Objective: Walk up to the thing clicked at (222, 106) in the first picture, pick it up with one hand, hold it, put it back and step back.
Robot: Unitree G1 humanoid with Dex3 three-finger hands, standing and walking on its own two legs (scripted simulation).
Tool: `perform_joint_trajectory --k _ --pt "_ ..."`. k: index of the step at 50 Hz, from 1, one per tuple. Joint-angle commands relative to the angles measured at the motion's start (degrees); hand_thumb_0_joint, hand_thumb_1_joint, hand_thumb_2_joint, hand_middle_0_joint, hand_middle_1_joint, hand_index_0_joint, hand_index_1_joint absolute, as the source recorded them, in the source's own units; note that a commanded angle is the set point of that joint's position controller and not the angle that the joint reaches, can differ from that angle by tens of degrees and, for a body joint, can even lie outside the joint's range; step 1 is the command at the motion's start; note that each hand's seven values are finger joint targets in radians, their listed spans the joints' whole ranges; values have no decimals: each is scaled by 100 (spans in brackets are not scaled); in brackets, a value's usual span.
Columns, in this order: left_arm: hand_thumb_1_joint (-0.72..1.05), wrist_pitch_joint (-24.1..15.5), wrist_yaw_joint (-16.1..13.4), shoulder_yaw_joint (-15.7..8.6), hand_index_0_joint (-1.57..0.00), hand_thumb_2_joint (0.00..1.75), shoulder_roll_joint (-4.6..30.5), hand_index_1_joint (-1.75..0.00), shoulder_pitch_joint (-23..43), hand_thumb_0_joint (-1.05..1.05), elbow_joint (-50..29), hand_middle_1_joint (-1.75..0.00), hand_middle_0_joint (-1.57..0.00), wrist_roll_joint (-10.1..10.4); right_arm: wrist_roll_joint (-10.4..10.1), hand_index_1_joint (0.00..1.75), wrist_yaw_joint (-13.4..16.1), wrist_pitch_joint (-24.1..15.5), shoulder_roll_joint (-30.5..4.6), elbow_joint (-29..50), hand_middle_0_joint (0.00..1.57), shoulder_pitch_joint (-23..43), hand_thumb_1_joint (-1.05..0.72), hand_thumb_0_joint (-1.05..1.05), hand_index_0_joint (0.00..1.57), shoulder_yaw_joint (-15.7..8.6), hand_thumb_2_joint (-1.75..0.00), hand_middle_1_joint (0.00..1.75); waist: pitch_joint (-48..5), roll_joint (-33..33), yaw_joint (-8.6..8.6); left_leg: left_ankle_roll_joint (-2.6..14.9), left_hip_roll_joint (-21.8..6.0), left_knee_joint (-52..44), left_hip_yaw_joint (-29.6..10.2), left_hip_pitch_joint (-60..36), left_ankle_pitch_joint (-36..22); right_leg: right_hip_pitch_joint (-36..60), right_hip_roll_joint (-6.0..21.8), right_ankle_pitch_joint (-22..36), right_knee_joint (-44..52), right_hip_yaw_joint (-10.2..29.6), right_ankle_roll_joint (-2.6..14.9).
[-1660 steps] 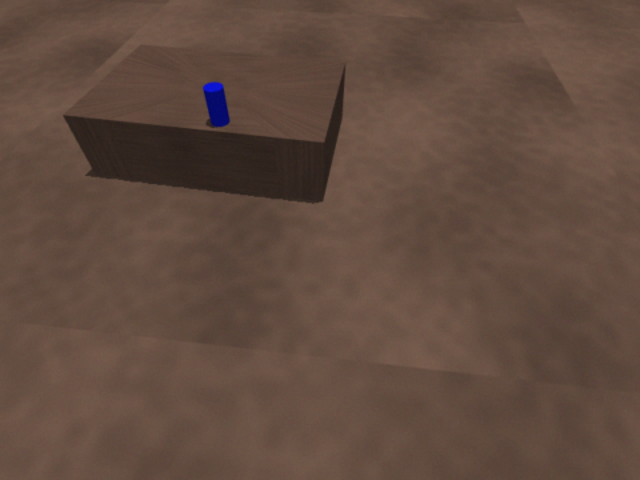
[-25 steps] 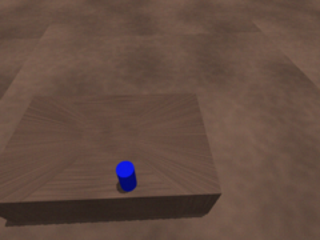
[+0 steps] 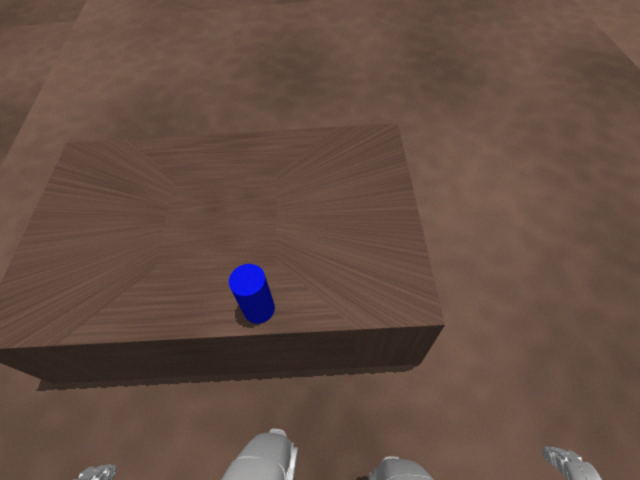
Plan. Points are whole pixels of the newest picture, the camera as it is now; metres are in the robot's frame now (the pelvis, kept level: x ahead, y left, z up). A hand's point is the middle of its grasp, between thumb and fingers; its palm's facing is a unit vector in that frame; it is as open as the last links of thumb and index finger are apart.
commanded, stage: step back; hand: left
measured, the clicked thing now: (253, 295) +0.50 +0.20 -0.35
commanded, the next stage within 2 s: none
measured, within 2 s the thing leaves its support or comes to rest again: neither
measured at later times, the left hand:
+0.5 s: hand out of the picture +0.00 +0.30 -0.15, palm faces +0.05 -0.94 -0.35, open 7.4 cm
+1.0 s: hand out of the picture -0.13 +0.29 -0.12, palm faces +0.01 -0.90 -0.43, open 7.4 cm
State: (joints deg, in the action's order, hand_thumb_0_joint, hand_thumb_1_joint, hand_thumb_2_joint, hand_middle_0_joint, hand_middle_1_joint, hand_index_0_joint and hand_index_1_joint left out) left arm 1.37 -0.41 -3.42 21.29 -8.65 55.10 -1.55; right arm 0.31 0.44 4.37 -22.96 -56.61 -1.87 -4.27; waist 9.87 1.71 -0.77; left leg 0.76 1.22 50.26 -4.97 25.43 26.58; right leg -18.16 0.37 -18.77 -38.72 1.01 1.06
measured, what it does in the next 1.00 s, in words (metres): walks backwards: left foot, then right foot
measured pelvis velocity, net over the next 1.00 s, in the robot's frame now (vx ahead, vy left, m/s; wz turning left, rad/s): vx -0.26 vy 0.02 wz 0.01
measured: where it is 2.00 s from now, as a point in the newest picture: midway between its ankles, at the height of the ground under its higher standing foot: outside the picture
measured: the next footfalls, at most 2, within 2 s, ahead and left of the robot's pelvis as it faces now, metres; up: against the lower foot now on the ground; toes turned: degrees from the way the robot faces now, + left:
left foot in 0.28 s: -0.05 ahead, +0.12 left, +0.00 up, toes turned +1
right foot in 0.70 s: -0.15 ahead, -0.10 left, +0.00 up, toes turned +1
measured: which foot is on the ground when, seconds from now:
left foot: up 0.00-0.26, down 0.28-0.74, up 0.76-1.00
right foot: down 0.00-0.30, up 0.32-0.68, down 0.70-1.00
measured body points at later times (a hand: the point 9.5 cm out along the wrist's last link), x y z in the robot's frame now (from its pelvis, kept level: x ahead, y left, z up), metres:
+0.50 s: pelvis -0.11 +0.03 +0.01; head -0.05 +0.06 +0.46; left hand -0.01 +0.34 -0.12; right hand +0.00 -0.28 -0.09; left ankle -0.09 +0.12 -0.72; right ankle -0.14 -0.12 -0.63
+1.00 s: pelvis -0.26 +0.02 +0.00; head -0.20 +0.01 +0.45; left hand -0.13 +0.34 -0.09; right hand -0.19 -0.30 -0.13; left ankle -0.31 +0.15 -0.68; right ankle -0.19 -0.10 -0.72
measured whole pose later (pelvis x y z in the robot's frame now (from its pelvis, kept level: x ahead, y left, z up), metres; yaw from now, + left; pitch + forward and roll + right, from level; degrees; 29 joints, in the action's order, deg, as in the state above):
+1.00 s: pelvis -0.26 +0.02 +0.00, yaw +1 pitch -1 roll +1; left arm 2.1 -1.1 -4.2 20.1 -6.6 44.9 -2.3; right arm 0.2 1.3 3.5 -23.4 -51.7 -11.5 -3.2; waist 9.0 2.2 -0.1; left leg -1.8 4.2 52.2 -6.5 18.2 28.9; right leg -20.8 0.6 -11.5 -33.2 0.7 0.5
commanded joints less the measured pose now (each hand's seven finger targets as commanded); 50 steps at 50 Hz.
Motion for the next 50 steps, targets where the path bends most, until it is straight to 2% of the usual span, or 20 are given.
perform_joint_trajectory --k 1,2,7,12,13,14,15,16,17,20,27,32,34,35,36,37,38,40,42,50 --pt "90 -156 -129 -409 -20 90 1579 -30 684 0 -803 -30 -20 -86 -118 30 16 -101 -975 303 20 -630 -90 0 20 -178 -90 30 -884 -1070 268 47 419 1942 -442 -147 312 -162 1427 2594 1700 1480 1180" --pt "90 -151 -134 -388 -20 90 1499 -30 797 0 -849 -30 -20 -89 -150 30 42 -119 -957 284 20 -802 -90 0 20 -160 -90 30 -1057 -1159 345 -1 506 1892 -424 40 149 231 1242 2666 1576 1146 990" --pt "90 -80 -222 -434 -20 90 1295 -30 45 0 -925 -30 -20 -22 -55 30 111 -194 -966 546 20 -586 -90 0 20 -28 -90 30 -1503 -1127 -169 -218 217 551 -211 475 238 1899 1472 3392 1013 1260 1194" --pt "90 51 -181 -419 -20 90 1443 -30 154 0 -1080 -30 -20 98 110 30 87 -305 -881 514 20 -975 -90 0 20 -72 -90 30 -1545 -1208 61 14 20 -2365 406 -834 -879 1570 1290 3581 308 887 804" --pt "90 93 -154 -376 -20 90 1450 -30 244 0 -1135 -30 -20 106 152 30 65 -319 -959 467 20 -1121 -90 0 20 -142 -90 30 -1485 -972 134 56 -47 -2791 347 -1398 -1915 956 1117 3020 210 766 592" --pt "90 110 -132 -338 -20 90 1190 -30 131 0 -1200 -30 -20 127 223 30 56 -333 -1241 530 20 -1029 -90 0 20 -239 -90 30 -1563 -109 48 265 -815 -2827 -715 -1883 -2844 212 597 1722 -259 452 285" --pt "90 106 -147 -300 -20 90 943 -30 165 0 -1238 -30 -20 167 261 30 17 -320 -1677 638 20 -781 -90 0 20 -310 -90 30 -1440 1141 30 793 -1771 -3013 -1954 -2295 -3779 -1046 -488 -1253 -1210 34 29" --pt "90 109 -252 -416 -20 90 1141 -30 604 0 -1263 -30 -20 74 229 30 -6 -315 -2043 736 20 -852 -90 0 20 -372 -90 30 -1278 1428 464 1444 -2296 -3085 -2469 -1299 -3795 -741 -685 -2186 -2173 755 -109" --pt "90 112 -265 -415 -20 90 1209 -30 675 0 -1186 -30 -20 33 204 30 27 -339 -1821 748 20 -664 -90 0 20 -362 -90 30 -1001 1172 388 1570 -2290 -3167 -2333 -999 -3500 -713 -591 -1890 -2791 973 -71" --pt "90 107 -199 -380 -20 90 1095 -30 -39 0 -953 -30 -20 161 203 30 95 -354 -1140 962 20 19 -90 0 20 -165 -90 30 -886 591 -201 927 -1266 -2628 -617 -1676 -4388 -1304 -762 -919 -3397 1131 -3" --pt "90 -22 -159 -338 -20 90 976 -30 18 0 -1106 -30 -20 70 88 30 113 -335 -1080 1011 20 -769 -90 0 20 -240 -90 30 -1174 604 317 1360 -1509 -2285 -666 -2828 -4316 -1105 -417 -1039 -1619 662 -370" --pt "90 -80 -114 -361 -20 90 983 -30 -509 0 -880 -30 -20 29 98 30 46 -232 -1282 1195 20 -433 -90 0 20 -307 -90 30 -1480 810 157 1109 -1455 -2105 -611 -2079 -3009 158 -186 -293 470 95 -193" --pt "90 -105 -97 -390 -20 90 1016 -30 -956 0 -651 -30 -20 -40 24 30 30 -185 -1281 1238 20 -212 -90 0 20 -291 -90 30 -1543 592 -82 828 -1392 -1973 -547 -1417 -2328 922 -209 604 1332 13 12" --pt "90 -133 -90 -450 -20 90 1236 -30 -929 0 -680 -30 -20 -107 -15 30 16 -183 -1108 1226 20 -266 -90 0 20 -239 -90 30 -1478 85 -84 506 -1156 -1711 -455 -762 -1667 1137 179 607 1483 759 212" --pt "90 -157 -74 -551 -20 90 1573 -30 -744 0 -787 -30 -20 -134 -27 30 1 -175 -852 1268 20 -299 -90 0 20 -157 -90 30 -1167 -1198 -46 109 -278 -780 -75 211 -214 1076 1122 491 1932 2271 620" --pt "90 -130 -61 -623 -20 90 2094 -30 -207 0 -1027 -30 -20 -115 -14 30 66 -144 -889 1285 20 -89 -90 0 20 -199 -90 30 -808 -1947 -257 -123 438 785 54 -52 879 -273 2193 515 2399 3233 1601" --pt "90 -170 -100 -598 -20 90 1979 -30 221 0 -1217 -30 -20 -119 2 30 98 -129 -1079 1183 20 -217 -90 0 20 -267 -90 30 -509 -1702 -83 -153 228 1642 -482 -353 813 -920 2315 852 2374 3357 1693" --pt "90 -184 -116 -492 -20 90 1480 -30 336 0 -1344 -30 -20 -43 -48 30 40 -152 -1106 996 20 -540 -90 0 20 -227 -90 30 -623 -767 85 -104 531 1904 -613 -317 164 -391 1420 2016 1846 1811 1195" --pt "90 -128 -132 -533 -20 90 1329 -30 523 0 -1344 -30 -20 -65 -60 30 93 -195 -936 885 20 -869 -90 0 20 -163 -90 30 -909 -881 188 -181 719 2007 -470 -92 -20 64 1059 2318 1567 1125 920" --pt "90 59 -144 -454 -20 90 1297 -30 -104 0 -1348 -30 -20 -49 52 30 141 -323 -867 925 20 -1038 -90 0 20 -107 -90 30 -1392 -1571 -201 -191 68 -1245 235 -312 186 1688 1294 2615 954 1250 971"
